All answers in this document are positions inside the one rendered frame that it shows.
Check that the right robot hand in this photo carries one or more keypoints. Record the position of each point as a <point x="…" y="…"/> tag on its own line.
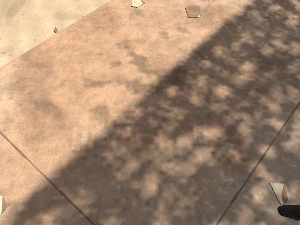
<point x="290" y="211"/>

